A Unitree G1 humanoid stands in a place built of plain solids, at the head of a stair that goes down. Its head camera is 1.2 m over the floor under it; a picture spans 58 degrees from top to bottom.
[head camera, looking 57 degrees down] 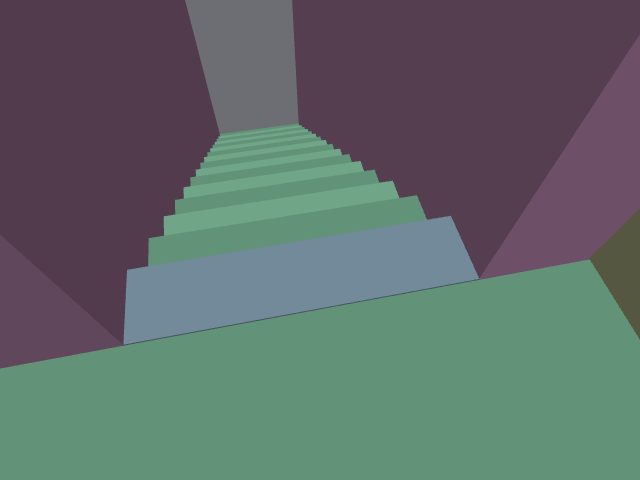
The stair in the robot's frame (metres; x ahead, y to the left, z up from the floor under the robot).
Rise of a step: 0.19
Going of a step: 0.25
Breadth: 1.10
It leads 11 degrees to the left of straight ahead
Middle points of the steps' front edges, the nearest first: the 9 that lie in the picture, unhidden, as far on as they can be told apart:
0.77 0.08 0.00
1.02 0.13 -0.19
1.27 0.18 -0.39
1.52 0.23 -0.58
1.76 0.28 -0.78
2.01 0.33 -0.97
2.26 0.38 -1.17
2.51 0.43 -1.36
2.75 0.48 -1.56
